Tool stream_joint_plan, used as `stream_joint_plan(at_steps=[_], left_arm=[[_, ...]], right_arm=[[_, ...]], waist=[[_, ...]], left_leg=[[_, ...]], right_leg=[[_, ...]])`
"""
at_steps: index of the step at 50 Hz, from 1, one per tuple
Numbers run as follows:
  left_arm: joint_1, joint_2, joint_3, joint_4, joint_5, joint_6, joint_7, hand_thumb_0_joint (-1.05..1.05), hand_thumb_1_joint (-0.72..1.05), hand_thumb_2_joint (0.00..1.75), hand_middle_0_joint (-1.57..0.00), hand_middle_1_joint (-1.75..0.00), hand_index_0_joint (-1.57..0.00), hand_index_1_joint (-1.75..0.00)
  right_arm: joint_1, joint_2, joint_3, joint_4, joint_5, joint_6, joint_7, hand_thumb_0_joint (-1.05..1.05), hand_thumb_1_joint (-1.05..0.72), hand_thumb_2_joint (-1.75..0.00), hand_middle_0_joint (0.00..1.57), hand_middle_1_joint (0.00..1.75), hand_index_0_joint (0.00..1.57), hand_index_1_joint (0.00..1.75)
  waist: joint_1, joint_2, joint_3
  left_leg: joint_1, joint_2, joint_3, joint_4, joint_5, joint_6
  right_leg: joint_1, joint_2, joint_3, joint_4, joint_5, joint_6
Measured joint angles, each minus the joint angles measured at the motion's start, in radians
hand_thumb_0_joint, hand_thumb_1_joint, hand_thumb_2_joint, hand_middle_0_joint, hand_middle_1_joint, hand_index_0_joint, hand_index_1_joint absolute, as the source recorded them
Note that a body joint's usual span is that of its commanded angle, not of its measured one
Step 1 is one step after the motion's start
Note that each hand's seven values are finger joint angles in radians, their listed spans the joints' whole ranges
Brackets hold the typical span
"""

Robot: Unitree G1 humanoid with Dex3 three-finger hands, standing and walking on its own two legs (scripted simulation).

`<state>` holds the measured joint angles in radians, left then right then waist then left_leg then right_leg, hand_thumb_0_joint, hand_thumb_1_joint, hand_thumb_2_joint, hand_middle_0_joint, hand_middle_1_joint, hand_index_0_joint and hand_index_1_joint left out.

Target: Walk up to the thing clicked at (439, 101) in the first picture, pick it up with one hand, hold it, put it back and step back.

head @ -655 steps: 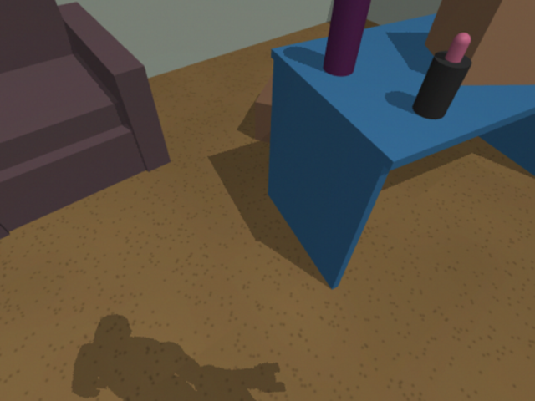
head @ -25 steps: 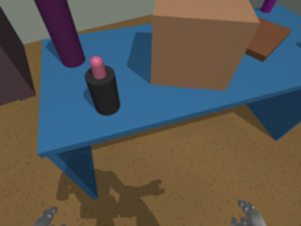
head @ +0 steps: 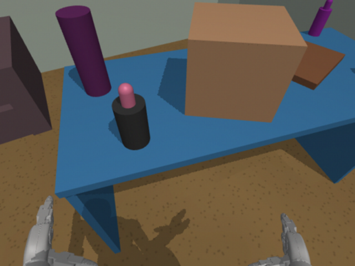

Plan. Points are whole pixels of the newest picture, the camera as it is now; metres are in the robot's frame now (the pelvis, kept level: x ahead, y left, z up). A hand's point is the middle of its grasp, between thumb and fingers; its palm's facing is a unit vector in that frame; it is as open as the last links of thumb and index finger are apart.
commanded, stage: rise first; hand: left
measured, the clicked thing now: (131, 115) +0.48 +0.13 +0.06
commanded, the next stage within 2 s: go down in 1.14 s
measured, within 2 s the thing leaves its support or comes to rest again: neither
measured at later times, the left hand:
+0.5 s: hand (57, 235) +0.17 +0.22 +0.06, palm faces +0.23 -0.90 -0.37, open 17.6 cm
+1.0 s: hand (46, 231) +0.16 +0.22 +0.11, palm faces +0.27 -0.87 -0.41, open 17.7 cm
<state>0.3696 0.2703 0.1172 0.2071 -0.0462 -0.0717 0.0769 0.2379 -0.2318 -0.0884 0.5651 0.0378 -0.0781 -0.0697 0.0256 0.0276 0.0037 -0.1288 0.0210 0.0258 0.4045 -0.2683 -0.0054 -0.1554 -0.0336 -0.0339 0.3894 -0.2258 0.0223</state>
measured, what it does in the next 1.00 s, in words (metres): stands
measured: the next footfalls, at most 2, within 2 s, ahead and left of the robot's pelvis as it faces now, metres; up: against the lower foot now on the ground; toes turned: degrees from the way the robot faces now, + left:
none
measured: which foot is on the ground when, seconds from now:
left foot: down 0.00-1.00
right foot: down 0.00-1.00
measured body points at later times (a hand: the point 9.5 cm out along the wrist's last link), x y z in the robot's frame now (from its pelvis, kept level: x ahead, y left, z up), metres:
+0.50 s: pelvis -0.01 +0.00 +0.00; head -0.01 -0.02 +0.45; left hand +0.15 +0.27 +0.08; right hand +0.15 -0.27 -0.09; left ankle -0.03 +0.12 -0.74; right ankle -0.01 -0.13 -0.74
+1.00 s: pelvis -0.02 -0.01 +0.00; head -0.02 -0.03 +0.45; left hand +0.14 +0.26 +0.13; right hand +0.15 -0.28 -0.10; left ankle -0.03 +0.12 -0.74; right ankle -0.01 -0.13 -0.74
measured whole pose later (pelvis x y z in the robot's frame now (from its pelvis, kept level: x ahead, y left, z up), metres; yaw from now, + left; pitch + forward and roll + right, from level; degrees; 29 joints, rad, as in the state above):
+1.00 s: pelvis -0.02 -0.01 +0.00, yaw +1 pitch -3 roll +0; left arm 0.50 0.31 0.22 -0.25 -0.04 -0.27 0.01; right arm 0.20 -0.23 -0.19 0.72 0.02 -0.13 -0.04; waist 0.05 0.06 0.06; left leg -0.10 0.02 0.00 0.39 -0.24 -0.01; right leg -0.13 -0.04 -0.06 0.41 -0.22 0.01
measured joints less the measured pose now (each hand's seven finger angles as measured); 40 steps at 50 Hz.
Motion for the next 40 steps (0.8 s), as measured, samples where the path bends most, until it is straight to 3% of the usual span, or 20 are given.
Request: stream_joint_plan(at_steps=[17, 40], left_arm=[[0.119, 0.009, 0.020, -0.306, 0.001, -0.052, -0.045, -0.01, -0.53, 0.01, -0.03, -0.01, -0.02, -0.02], [0.143, 0.036, 0.093, -0.431, 0.006, -0.160, -0.065, -0.02, -0.56, 0.03, -0.04, -0.01, -0.02, -0.02]], right_arm=[[-0.011, -0.002, -0.062, 0.080, -0.014, 0.006, 0.023, -0.01, 0.54, -0.02, 0.05, 0.05, 0.05, 0.05], [-0.036, -0.001, -0.095, 0.146, -0.017, -0.034, 0.023, -0.01, 0.55, -0.02, 0.05, 0.05, 0.05, 0.05]], waist=[[0.011, 0.022, 0.044], [0.026, 0.030, 0.048]], left_leg=[[0.030, -0.002, -0.004, -0.002, 0.005, 0.001], [0.031, -0.001, -0.023, -0.010, 0.028, -0.009]], right_leg=[[0.033, -0.002, -0.004, -0.003, 0.004, 0.001], [0.030, -0.002, -0.023, 0.014, 0.005, -0.011]])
